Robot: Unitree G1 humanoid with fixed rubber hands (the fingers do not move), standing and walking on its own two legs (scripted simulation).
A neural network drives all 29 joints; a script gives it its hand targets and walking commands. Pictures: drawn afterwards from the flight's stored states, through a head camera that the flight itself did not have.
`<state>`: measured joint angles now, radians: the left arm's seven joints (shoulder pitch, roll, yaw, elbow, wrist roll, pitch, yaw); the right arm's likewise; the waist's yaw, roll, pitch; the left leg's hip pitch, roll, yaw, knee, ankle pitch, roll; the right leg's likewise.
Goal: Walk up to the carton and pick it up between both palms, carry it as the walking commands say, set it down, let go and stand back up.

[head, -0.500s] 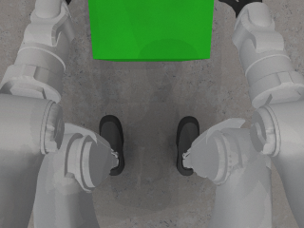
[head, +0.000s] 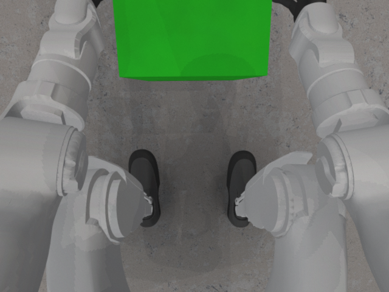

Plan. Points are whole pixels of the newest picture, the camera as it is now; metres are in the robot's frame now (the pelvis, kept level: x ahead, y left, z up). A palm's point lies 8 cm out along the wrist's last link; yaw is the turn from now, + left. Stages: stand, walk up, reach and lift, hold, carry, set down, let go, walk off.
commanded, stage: reach and lift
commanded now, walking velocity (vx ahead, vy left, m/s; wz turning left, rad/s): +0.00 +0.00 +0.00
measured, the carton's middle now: (191, 16) +0.54 +0.01 -0.25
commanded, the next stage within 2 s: none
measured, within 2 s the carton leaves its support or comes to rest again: leaves its support in 0.98 s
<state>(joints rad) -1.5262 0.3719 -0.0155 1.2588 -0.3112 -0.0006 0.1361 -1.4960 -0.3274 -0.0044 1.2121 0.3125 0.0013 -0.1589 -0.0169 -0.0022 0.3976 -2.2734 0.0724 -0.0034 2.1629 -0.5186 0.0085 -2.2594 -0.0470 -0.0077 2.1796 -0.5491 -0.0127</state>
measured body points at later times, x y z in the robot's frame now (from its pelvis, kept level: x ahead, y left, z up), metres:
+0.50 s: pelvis +0.00 +0.00 +0.00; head +0.38 +0.01 +0.24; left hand +0.56 +0.15 -0.19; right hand +0.56 -0.14 -0.19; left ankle +0.13 +0.13 -0.34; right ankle +0.12 -0.12 -0.34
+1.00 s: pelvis +0.01 +0.00 -0.02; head +0.37 +0.01 +0.24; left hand +0.57 +0.15 -0.19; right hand +0.57 -0.15 -0.18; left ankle +0.13 +0.13 -0.34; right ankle +0.12 -0.13 -0.34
